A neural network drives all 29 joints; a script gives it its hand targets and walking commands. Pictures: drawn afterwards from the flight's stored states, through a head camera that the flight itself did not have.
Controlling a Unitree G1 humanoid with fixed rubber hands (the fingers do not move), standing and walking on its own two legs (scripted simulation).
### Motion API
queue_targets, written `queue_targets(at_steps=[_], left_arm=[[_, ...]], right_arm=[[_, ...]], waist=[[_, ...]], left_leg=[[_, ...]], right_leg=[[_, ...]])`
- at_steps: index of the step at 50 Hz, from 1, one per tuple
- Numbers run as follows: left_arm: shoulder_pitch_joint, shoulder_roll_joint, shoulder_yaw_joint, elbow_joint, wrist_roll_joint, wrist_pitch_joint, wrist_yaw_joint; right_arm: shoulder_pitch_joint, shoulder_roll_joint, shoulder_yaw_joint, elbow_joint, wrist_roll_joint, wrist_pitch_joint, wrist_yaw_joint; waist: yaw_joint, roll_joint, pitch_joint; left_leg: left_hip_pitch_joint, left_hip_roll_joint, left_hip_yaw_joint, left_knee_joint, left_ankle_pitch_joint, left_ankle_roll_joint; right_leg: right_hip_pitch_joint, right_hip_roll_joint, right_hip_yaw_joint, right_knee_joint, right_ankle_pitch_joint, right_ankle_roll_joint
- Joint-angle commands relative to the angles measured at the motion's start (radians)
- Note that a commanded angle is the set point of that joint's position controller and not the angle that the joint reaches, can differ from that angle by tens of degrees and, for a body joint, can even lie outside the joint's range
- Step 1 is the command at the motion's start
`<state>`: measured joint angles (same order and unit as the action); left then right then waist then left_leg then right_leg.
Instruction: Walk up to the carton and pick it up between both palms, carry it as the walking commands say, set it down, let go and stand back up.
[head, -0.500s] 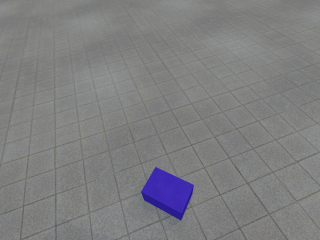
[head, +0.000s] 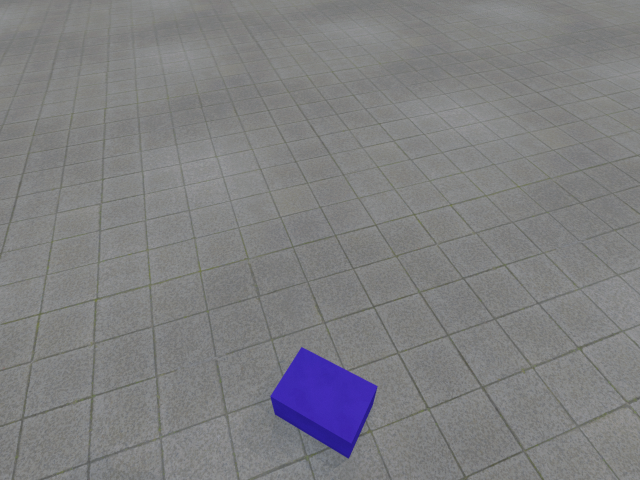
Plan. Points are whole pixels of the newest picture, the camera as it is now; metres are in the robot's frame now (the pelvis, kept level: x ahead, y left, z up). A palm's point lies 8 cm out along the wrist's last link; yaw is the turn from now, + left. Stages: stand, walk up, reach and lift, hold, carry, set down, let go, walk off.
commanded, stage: walk up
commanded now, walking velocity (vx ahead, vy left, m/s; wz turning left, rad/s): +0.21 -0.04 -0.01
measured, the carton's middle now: (324, 400) +0.48 +0.03 -0.70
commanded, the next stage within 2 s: none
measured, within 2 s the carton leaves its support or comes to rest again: neither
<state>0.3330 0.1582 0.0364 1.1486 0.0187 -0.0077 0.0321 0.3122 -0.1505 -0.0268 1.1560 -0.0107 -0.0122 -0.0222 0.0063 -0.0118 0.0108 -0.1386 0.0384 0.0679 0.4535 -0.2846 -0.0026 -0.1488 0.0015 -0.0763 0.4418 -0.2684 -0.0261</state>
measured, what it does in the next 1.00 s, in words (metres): steps to the left, turning right: left foot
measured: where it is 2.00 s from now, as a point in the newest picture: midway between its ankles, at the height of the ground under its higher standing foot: outside the picture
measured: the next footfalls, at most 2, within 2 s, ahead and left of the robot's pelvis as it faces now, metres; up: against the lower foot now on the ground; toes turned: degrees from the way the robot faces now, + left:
left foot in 0.66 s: +0.18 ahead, +0.26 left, +0.00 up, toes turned -7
right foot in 1.06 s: +0.07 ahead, +0.10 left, +0.00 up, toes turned -25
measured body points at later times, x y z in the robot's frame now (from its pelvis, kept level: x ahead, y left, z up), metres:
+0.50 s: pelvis +0.04 +0.05 +0.01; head +0.08 +0.02 +0.45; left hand -0.02 +0.33 -0.11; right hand +0.14 -0.21 -0.14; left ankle +0.06 +0.21 -0.67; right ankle -0.01 -0.10 -0.74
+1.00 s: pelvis +0.10 +0.18 +0.00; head +0.13 +0.17 +0.44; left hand +0.31 +0.37 -0.13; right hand +0.03 -0.07 -0.15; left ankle +0.15 +0.27 -0.74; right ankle +0.04 +0.11 -0.72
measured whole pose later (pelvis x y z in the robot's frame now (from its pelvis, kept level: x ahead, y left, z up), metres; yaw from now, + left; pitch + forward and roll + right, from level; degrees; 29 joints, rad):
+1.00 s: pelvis +0.10 +0.18 +0.00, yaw -20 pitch +2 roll +0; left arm 0.12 0.23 0.06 0.85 0.03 0.06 0.00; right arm 0.29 -0.23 -0.04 0.91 -0.04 0.01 -0.03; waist -0.05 0.00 0.04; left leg -0.28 0.06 0.22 0.49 -0.23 0.04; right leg -0.32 0.02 -0.06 0.71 -0.45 0.01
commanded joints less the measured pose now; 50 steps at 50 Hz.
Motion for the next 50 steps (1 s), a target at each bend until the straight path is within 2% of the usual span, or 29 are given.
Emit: queue_targets(at_steps=[1, 3, 4, 5, 6, 7, 8, 10, 13, 14, 15, 16, 18, 21, 26, 30, 31, 32, 33, 34, 35, 36, 38, 39, 41, 44, 47, 49, 50], left_arm=[[-0.022, 0.066, 0.004, -0.034, -0.004, -0.012, -0.004], [-0.017, 0.030, -0.005, -0.045, -0.002, -0.023, -0.009], [-0.012, 0.026, -0.009, -0.048, 0.000, -0.029, -0.010], [-0.002, 0.023, -0.013, -0.049, -0.002, -0.033, -0.011], [0.023, 0.010, -0.019, -0.040, -0.008, -0.033, 0.001], [0.067, 0.047, -0.012, -0.028, -0.023, -0.037, 0.009], [0.079, 0.081, -0.001, -0.022, -0.028, -0.038, 0.014], [0.080, 0.090, -0.001, -0.005, -0.022, -0.030, 0.020], [0.054, 0.059, -0.010, -0.005, -0.022, -0.015, 0.028], [0.084, 0.154, 0.033, -0.011, -0.014, -0.017, 0.036], [0.321, 0.244, 0.042, 0.052, 0.022, 0.003, 0.055], [0.335, 0.294, 0.068, 0.040, 0.029, 0.014, 0.064], [0.147, 0.256, 0.076, -0.030, 0.011, 0.016, 0.063], [0.095, 0.202, 0.066, -0.069, 0.020, 0.002, 0.045], [0.157, 0.270, 0.087, -0.122, 0.036, 0.007, 0.032], [0.060, 0.312, 0.100, -0.183, 0.034, 0.021, 0.022], [0.017, 0.309, 0.097, -0.202, 0.030, 0.022, 0.018], [0.010, 0.270, 0.084, -0.216, 0.031, 0.019, 0.015], [0.036, 0.205, 0.062, -0.228, 0.036, 0.018, 0.014], [0.059, 0.144, 0.048, -0.259, 0.058, 0.024, 0.011], [0.096, 0.152, 0.043, -0.278, 0.043, 0.030, 0.023], [0.069, 0.177, 0.050, -0.271, 0.032, 0.037, 0.018], [0.058, 0.196, 0.061, -0.261, 0.023, 0.035, -0.008], [0.073, 0.194, 0.061, -0.248, 0.020, 0.037, -0.016], [0.053, 0.178, 0.058, -0.254, 0.017, 0.047, -0.017], [-0.060, 0.135, 0.042, -0.305, 0.018, 0.057, -0.021], [-0.114, 0.121, 0.031, -0.327, 0.013, 0.060, -0.027], [-0.109, 0.144, 0.035, -0.314, 0.000, 0.067, -0.028], [-0.120, 0.155, 0.038, -0.320, -0.002, 0.067, -0.030]], right_arm=[[0.097, -0.078, -0.010, -0.008, -0.009, -0.019, -0.001], [0.122, -0.119, -0.013, 0.001, -0.012, -0.021, -0.007], [0.108, -0.120, -0.009, -0.001, -0.009, -0.023, -0.009], [0.092, -0.115, -0.005, -0.005, -0.013, -0.024, -0.012], [0.018, -0.086, 0.013, -0.015, -0.005, -0.021, -0.021], [0.017, -0.071, 0.014, -0.015, 0.002, -0.024, -0.027], [0.054, -0.071, 0.011, -0.004, 0.006, -0.027, -0.032], [0.070, -0.076, 0.001, 0.007, 0.009, -0.025, -0.038], [0.064, -0.066, -0.002, 0.002, 0.014, -0.010, -0.038], [0.014, -0.105, -0.003, -0.064, -0.007, -0.011, -0.041], [-0.094, -0.156, -0.052, -0.126, -0.030, 0.033, -0.018], [-0.116, -0.119, -0.044, -0.187, -0.046, 0.065, -0.008], [-0.113, -0.110, -0.041, -0.240, -0.048, 0.061, 0.004], [-0.156, -0.105, -0.037, -0.304, -0.046, 0.057, 0.018], [-0.238, -0.104, -0.019, -0.395, -0.033, 0.074, 0.048], [-0.192, -0.113, 0.002, -0.396, -0.022, 0.073, 0.067], [-0.136, -0.122, 0.002, -0.377, -0.021, 0.068, 0.064], [-0.058, -0.158, -0.009, -0.338, -0.020, 0.058, 0.054], [0.025, -0.222, -0.025, -0.304, -0.028, 0.047, 0.042], [0.072, -0.308, -0.034, -0.298, -0.052, 0.042, 0.029], [0.015, -0.351, -0.052, -0.328, -0.017, 0.042, 0.023], [-0.063, -0.307, -0.036, -0.349, -0.017, 0.042, 0.022], [-0.154, -0.227, -0.007, -0.353, -0.024, 0.039, 0.014], [-0.168, -0.204, -0.004, -0.352, -0.026, 0.034, 0.007], [-0.138, -0.192, -0.006, -0.331, -0.029, 0.027, 0.003], [-0.045, -0.192, -0.020, -0.290, -0.031, 0.022, -0.007], [0.006, -0.207, -0.040, -0.274, -0.032, 0.016, -0.016], [0.015, -0.239, -0.056, -0.289, -0.026, 0.006, -0.015], [0.025, -0.247, -0.063, -0.294, -0.021, 0.005, -0.016]], waist=[[-0.049, 0.046, 0.150], [-0.044, 0.182, 0.151], [-0.029, 0.180, 0.147], [-0.013, 0.165, 0.135], [0.025, 0.112, 0.143], [0.023, 0.065, 0.076], [0.014, 0.019, 0.001], [0.011, -0.008, -0.061], [0.002, -0.019, -0.022], [0.016, -0.010, -0.010], [0.122, 0.047, 0.029], [0.131, -0.011, 0.051], [0.070, -0.066, 0.049], [0.045, -0.161, 0.040], [0.066, -0.253, 0.029], [0.014, -0.315, 0.011], [-0.023, -0.287, -0.004], [-0.051, -0.205, -0.038], [-0.080, -0.020, -0.067], [-0.077, 0.241, -0.080], [-0.055, 0.366, -0.103], [-0.033, 0.302, -0.063], [0.010, 0.189, -0.038], [0.023, 0.186, -0.046], [0.020, 0.203, -0.047], [-0.015, 0.221, -0.040], [-0.023, 0.178, -0.067], [-0.018, 0.091, -0.072], [-0.016, 0.088, -0.067]], left_leg=[[-0.007, 0.105, -0.127, -0.178, -0.154, 0.056], [0.036, 0.226, -0.290, -0.277, -0.130, 0.118], [0.036, 0.238, -0.284, -0.262, -0.012, 0.130], [0.023, 0.229, -0.251, -0.237, 0.114, 0.127], [-0.034, 0.164, -0.138, -0.143, 0.497, 0.079], [0.000, 0.114, -0.071, -0.077, 0.631, 0.041], [0.020, 0.089, -0.057, -0.061, 0.626, 0.019], [0.034, 0.073, -0.033, -0.040, 0.538, 0.012], [0.032, 0.074, -0.028, -0.054, 0.479, 0.014], [-0.027, 0.093, 0.050, 0.090, 0.451, -0.003], [-0.384, -0.023, 0.117, 0.356, -0.123, -0.076], [-0.553, 0.002, -0.039, 0.604, -0.260, -0.090], [-0.551, 0.060, -0.102, 0.672, -0.123, -0.091], [-0.487, 0.045, -0.058, 0.585, 0.001, -0.088], [-0.428, 0.002, -0.004, 0.376, -0.022, -0.102], [-0.175, -0.028, 0.024, 0.165, -0.011, -0.076], [-0.051, -0.031, 0.035, 0.049, 0.050, -0.070], [0.092, -0.025, 0.035, -0.032, 0.089, -0.057], [0.207, 0.076, -0.043, -0.136, 0.065, -0.041], [0.216, 0.288, -0.252, -0.187, 0.044, -0.036], [0.132, 0.427, -0.400, -0.249, -0.065, 0.051], [-0.020, 0.379, -0.358, -0.267, -0.125, 0.093], [-0.098, 0.270, -0.158, -0.222, 0.034, 0.090], [-0.111, 0.232, -0.090, -0.191, 0.144, 0.092], [-0.110, 0.224, -0.037, -0.161, 0.338, 0.118], [-0.026, 0.265, -0.077, -0.135, 0.469, 0.160], [0.001, 0.312, -0.132, -0.115, 0.502, 0.174], [0.016, 0.381, -0.218, -0.105, 0.491, 0.187], [0.008, 0.395, -0.237, -0.094, 0.474, 0.188]], right_leg=[[-0.179, -0.092, 0.108, -0.072, -0.176, -0.016], [-0.222, -0.028, 0.011, 0.089, -0.053, 0.023], [-0.213, -0.031, 0.008, 0.094, -0.060, 0.027], [-0.180, -0.036, 0.013, 0.073, -0.045, 0.029], [-0.074, -0.064, 0.046, -0.053, 0.146, 0.031], [0.010, -0.101, 0.080, -0.057, 0.436, 0.021], [0.084, -0.123, 0.093, -0.023, 0.625, 0.000], [0.144, -0.154, 0.084, 0.011, 0.770, -0.016], [0.111, -0.150, 0.076, -0.009, 0.675, -0.013], [0.101, -0.155, 0.122, 0.035, 0.613, -0.029], [0.268, -0.425, 0.510, -0.091, 0.569, -0.163], [0.241, -0.534, 0.694, -0.155, 0.507, -0.234], [0.106, -0.438, 0.557, -0.157, 0.369, -0.194], [0.004, -0.315, 0.389, -0.166, 0.318, -0.110], [-0.045, -0.308, 0.379, -0.158, 0.309, -0.102], [-0.187, -0.272, 0.331, -0.150, 0.149, -0.057], [-0.242, -0.241, 0.297, -0.108, 0.113, -0.035], [-0.290, -0.186, 0.252, -0.012, 0.066, -0.014], [-0.367, -0.097, 0.166, 0.175, -0.057, 0.009], [-0.515, -0.004, 0.108, 0.456, -0.373, 0.031], [-0.544, -0.042, 0.133, 0.597, -0.396, 0.031], [-0.483, -0.065, 0.153, 0.705, -0.321, 0.031], [-0.416, -0.064, 0.128, 0.759, -0.172, 0.037], [-0.363, -0.059, 0.094, 0.743, -0.134, 0.047], [-0.304, -0.045, 0.060, 0.680, -0.152, 0.059], [-0.297, -0.043, 0.053, 0.480, -0.204, 0.048], [-0.207, -0.029, 0.053, 0.287, -0.207, 0.031], [-0.191, -0.006, 0.056, 0.216, -0.176, 0.036], [-0.187, -0.012, 0.071, 0.190, -0.165, 0.031]])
